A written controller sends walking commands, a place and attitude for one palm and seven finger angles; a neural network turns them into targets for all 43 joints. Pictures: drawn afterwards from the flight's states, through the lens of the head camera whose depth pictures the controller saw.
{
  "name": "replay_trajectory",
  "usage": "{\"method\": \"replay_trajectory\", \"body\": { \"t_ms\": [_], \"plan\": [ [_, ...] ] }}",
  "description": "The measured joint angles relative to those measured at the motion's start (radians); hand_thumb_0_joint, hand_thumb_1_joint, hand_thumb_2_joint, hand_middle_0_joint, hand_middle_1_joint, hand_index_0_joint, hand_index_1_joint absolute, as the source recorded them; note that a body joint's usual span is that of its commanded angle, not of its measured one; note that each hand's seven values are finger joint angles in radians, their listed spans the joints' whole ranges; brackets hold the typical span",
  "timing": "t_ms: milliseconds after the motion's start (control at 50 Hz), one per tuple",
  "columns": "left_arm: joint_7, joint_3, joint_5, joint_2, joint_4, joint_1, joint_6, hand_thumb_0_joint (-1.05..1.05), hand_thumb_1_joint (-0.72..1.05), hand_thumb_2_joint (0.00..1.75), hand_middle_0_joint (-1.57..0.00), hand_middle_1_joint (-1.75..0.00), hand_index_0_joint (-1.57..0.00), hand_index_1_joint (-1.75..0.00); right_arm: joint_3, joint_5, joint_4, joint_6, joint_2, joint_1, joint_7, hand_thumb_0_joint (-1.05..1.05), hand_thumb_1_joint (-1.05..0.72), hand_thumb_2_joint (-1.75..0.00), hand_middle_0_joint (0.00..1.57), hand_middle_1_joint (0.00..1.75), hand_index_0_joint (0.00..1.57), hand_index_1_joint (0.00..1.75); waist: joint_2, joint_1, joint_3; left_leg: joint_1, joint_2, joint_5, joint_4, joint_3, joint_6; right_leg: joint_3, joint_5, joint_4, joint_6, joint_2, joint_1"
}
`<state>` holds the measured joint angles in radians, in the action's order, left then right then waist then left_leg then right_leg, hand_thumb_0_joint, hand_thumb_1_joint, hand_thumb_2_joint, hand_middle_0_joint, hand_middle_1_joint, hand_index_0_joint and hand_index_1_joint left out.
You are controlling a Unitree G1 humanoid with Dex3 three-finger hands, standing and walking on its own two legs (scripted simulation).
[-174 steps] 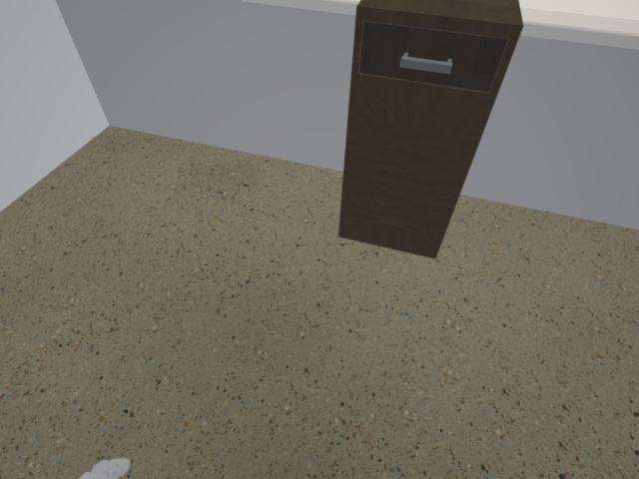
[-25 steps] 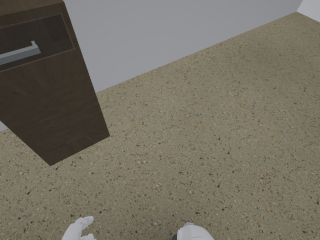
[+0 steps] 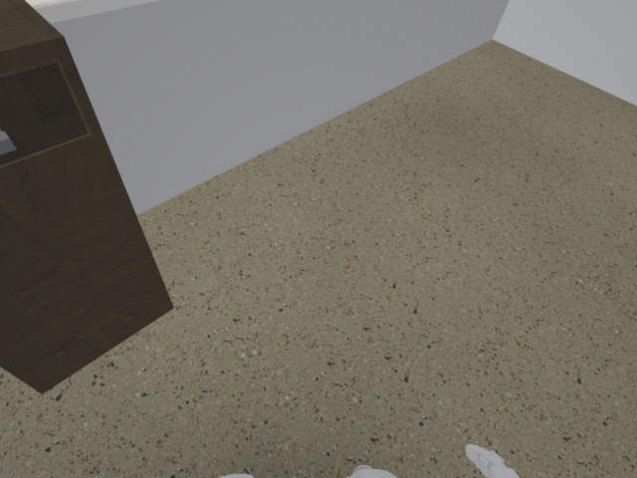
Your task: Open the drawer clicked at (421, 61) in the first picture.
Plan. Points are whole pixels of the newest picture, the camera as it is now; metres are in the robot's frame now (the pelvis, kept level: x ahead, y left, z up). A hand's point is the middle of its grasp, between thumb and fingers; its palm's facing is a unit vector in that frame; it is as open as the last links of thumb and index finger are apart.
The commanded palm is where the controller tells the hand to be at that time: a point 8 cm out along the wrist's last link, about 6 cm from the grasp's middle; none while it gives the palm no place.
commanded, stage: walk to a spot facing it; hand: left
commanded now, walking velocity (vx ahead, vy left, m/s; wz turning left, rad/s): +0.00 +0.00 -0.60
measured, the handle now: out of the picture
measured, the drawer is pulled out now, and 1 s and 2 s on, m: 0.00 0.00 0.00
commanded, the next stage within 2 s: turn to face it in 1.40 s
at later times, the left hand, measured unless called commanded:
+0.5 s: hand (227, 473) +0.14 +0.13 -0.14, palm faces -0.31 -0.91 -0.28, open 7.3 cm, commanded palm none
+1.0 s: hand out of the picture +0.12 +0.16 -0.18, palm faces -0.41 -0.90 -0.17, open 7.3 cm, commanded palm none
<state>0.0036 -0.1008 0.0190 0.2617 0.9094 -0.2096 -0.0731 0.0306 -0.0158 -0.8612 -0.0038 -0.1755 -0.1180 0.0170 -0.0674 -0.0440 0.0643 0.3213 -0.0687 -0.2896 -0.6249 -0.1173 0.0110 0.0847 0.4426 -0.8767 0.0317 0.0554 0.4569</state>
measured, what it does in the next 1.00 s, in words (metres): steps on the spot, turning right: right foot, then left foot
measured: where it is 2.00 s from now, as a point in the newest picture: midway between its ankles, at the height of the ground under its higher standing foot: outside the picture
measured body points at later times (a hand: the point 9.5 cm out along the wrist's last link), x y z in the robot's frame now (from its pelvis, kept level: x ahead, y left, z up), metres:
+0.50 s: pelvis -0.03 -0.03 +0.00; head +0.00 -0.07 +0.44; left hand +0.16 +0.17 -0.12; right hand -0.10 -0.28 -0.17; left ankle +0.01 +0.11 -0.69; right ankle -0.06 -0.12 -0.73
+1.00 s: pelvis +0.05 -0.02 +0.00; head +0.08 +0.00 +0.45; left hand +0.15 +0.20 -0.16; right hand +0.03 -0.30 -0.11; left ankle +0.14 +0.05 -0.73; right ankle -0.06 -0.12 -0.72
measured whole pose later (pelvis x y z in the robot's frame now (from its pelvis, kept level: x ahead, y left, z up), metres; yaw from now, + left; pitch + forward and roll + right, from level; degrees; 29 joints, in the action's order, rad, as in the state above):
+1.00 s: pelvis +0.05 -0.02 +0.00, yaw -32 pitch +0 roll -2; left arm 0.01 -0.07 0.01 0.21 1.01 -0.38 -0.01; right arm 0.05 -0.02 -0.89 0.03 -0.21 -0.15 0.00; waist -0.03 -0.06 0.02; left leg 0.32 -0.05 -0.23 -0.55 -0.07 -0.03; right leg 0.13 0.36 -0.55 -0.01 0.07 0.18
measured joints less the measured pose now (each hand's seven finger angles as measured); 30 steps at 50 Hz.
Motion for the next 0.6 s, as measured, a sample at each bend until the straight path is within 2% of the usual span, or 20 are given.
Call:
{"method": "replay_trajectory", "body": {
  "t_ms": [40, 80, 160, 280, 360, 420, 440, 480, 500, 540, 600],
  "plan": [
    [0.01, -0.009, 0.006, 0.008, 0.005, -0.01, -0.003, 0.01, 0.91, 0.9, -0.2, -0.3, -0.2, -0.3, -0.004, -0.003, -0.004, -0.005, 0.006, -0.018, 0.003, 0.0, -0.91, -0.9, 0.2, 0.3, 0.2, 0.3, 0.003, 0.002, -0.005, -0.028, -0.017, 0.004, 0.04, -0.024, 0.01, -0.032, 0.0, -0.172, 0.014, -0.008, 0.048],
    [0.019, -0.014, 0.007, 0.014, 0.007, -0.021, -0.004, 0.01, 0.91, 0.9, -0.2, -0.3, -0.2, -0.3, -0.006, -0.005, -0.008, -0.005, 0.009, -0.036, 0.005, 0.01, -0.91, -0.9, 0.21, 0.3, 0.2, 0.3, 0.007, 0.005, -0.007, -0.054, -0.028, 0.024, 0.084, -0.048, 0.011, -0.053, -0.034, -0.285, 0.027, -0.028, 0.073],
    [0.024, -0.016, 0.004, 0.012, 0.013, -0.036, -0.01, 0.0, 0.91, 0.9, -0.2, -0.3, -0.2, -0.3, 0.0, -0.003, -0.021, -0.001, 0.011, -0.07, 0.006, 0.01, -0.9, -0.9, 0.21, 0.3, 0.2, 0.3, 0.019, 0.014, -0.011, -0.087, -0.048, 0.046, 0.134, -0.098, 0.014, -0.072, -0.072, -0.329, 0.048, -0.071, 0.064],
    [0.027, -0.008, 0.002, -0.011, 0.017, -0.018, -0.027, 0.01, 0.91, 0.9, -0.2, -0.3, -0.2, -0.3, 0.017, -0.005, -0.053, -0.006, 0.003, -0.109, -0.003, 0.01, -0.9, -0.9, 0.21, 0.3, 0.2, 0.3, 0.041, 0.039, 0.001, -0.097, -0.08, 0.043, 0.135, -0.176, 0.006, -0.117, -0.035, -0.138, 0.051, -0.121, -0.015],
    [0.026, 0.005, 0.0, -0.031, 0.007, 0.015, -0.017, 0.01, 0.91, 0.9, -0.2, -0.3, -0.2, -0.3, 0.034, -0.008, -0.076, -0.013, -0.016, -0.124, -0.011, 0.01, -0.9, -0.9, 0.21, 0.3, 0.2, 0.3, 0.067, 0.063, 0.014, -0.079, -0.117, 0.026, 0.09, -0.227, -0.014, -0.155, -0.007, 0.045, 0.033, -0.119, -0.084],
    [0.024, 0.015, 0.0, -0.04, -0.011, 0.035, 0.005, 0.01, 0.91, 0.9, -0.2, -0.3, -0.2, -0.3, 0.046, -0.006, -0.086, -0.018, -0.038, -0.145, -0.016, 0.01, -0.9, -0.9, 0.21, 0.3, 0.2, 0.3, 0.086, 0.073, 0.013, -0.048, -0.153, -0.008, 0.008, -0.258, -0.041, -0.179, -0.11, 0.237, 0.005, -0.104, -0.164],
    [0.019, 0.019, 0.003, -0.045, -0.013, 0.043, 0.018, 0.01, 0.91, 0.9, -0.2, -0.3, -0.2, -0.3, 0.05, -0.003, -0.089, -0.024, -0.049, -0.152, -0.018, 0.01, -0.9, -0.9, 0.21, 0.3, 0.2, 0.3, 0.1, 0.072, 0.013, -0.023, -0.167, -0.045, -0.05, -0.243, -0.055, -0.181, -0.111, 0.264, -0.038, -0.091, -0.173],
    [0.008, 0.031, 0.0, -0.061, -0.016, 0.06, 0.035, 0.0, 0.91, 0.9, -0.2, -0.3, -0.2, -0.3, 0.055, -0.001, -0.099, -0.048, -0.071, -0.151, -0.013, 0.01, -0.91, -0.9, 0.2, 0.3, 0.2, 0.3, 0.131, 0.077, 0.02, 0.056, -0.146, -0.182, -0.229, -0.122, -0.074, -0.175, -0.096, 0.234, -0.072, -0.07, -0.156],
    [0.003, 0.034, -0.002, -0.067, -0.019, 0.061, 0.04, 0.0, 0.91, 0.9, -0.2, -0.3, -0.2, -0.3, 0.055, -0.001, -0.102, -0.059, -0.077, -0.15, -0.009, 0.01, -0.91, -0.9, 0.2, 0.3, 0.2, 0.3, 0.135, 0.078, 0.019, 0.091, -0.124, -0.205, -0.314, -0.072, -0.079, -0.169, -0.098, 0.239, -0.077, -0.065, -0.159],
    [-0.005, 0.035, -0.007, -0.073, -0.022, 0.055, 0.045, 0.0, 0.91, 0.9, -0.2, -0.3, -0.2, -0.3, 0.053, -0.004, -0.107, -0.07, -0.079, -0.144, -0.007, 0.01, -0.91, -0.9, 0.2, 0.3, 0.2, 0.3, 0.13, 0.075, 0.013, 0.142, -0.092, -0.176, -0.435, -0.009, -0.091, -0.15, -0.124, 0.284, -0.077, -0.055, -0.18],
    [-0.007, 0.039, -0.01, -0.074, -0.013, 0.039, 0.05, 0.0, 0.91, 0.9, -0.2, -0.3, -0.21, -0.3, 0.049, -0.011, -0.102, -0.066, -0.075, -0.135, -0.017, 0.01, -0.91, -0.9, 0.2, 0.3, 0.2, 0.3, 0.119, 0.073, -0.004, 0.179, -0.077, -0.082, -0.484, 0.03, -0.108, -0.123, -0.171, 0.364, -0.086, -0.035, -0.215]
  ]
}}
